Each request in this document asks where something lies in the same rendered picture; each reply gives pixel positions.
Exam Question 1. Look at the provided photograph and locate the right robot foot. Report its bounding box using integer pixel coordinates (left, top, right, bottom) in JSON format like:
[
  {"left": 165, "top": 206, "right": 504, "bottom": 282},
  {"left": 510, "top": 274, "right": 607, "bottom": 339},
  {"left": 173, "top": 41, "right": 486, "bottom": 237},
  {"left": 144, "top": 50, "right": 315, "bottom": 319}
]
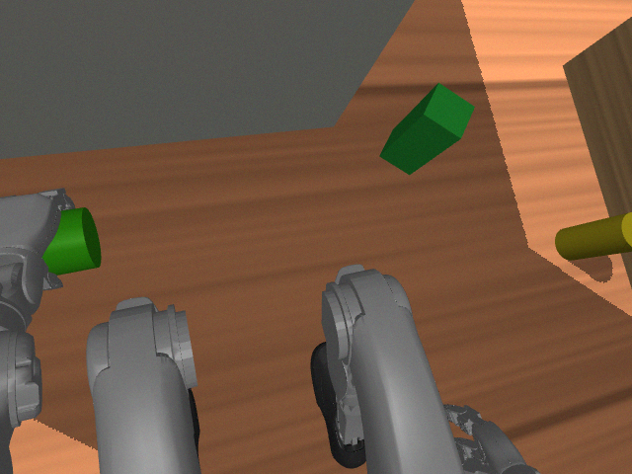
[{"left": 311, "top": 342, "right": 366, "bottom": 469}]

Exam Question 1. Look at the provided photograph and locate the left robot hand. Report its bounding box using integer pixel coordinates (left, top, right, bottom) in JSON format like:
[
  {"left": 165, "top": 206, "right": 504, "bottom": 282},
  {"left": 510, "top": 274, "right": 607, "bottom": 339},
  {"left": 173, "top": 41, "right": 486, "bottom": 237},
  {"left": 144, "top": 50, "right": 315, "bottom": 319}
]
[{"left": 0, "top": 188, "right": 75, "bottom": 290}]

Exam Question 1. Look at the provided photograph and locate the right robot hand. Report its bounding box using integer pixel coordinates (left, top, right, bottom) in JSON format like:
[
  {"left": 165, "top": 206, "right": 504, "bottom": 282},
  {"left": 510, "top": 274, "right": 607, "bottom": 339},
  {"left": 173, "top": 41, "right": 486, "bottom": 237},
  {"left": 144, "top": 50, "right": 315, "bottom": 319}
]
[{"left": 443, "top": 404, "right": 527, "bottom": 474}]

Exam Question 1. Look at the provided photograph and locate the left robot arm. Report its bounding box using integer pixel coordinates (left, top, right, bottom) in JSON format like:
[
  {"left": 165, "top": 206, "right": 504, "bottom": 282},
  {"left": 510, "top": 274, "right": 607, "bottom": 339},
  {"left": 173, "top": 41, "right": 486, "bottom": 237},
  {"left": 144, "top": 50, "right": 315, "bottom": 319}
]
[{"left": 0, "top": 248, "right": 44, "bottom": 474}]

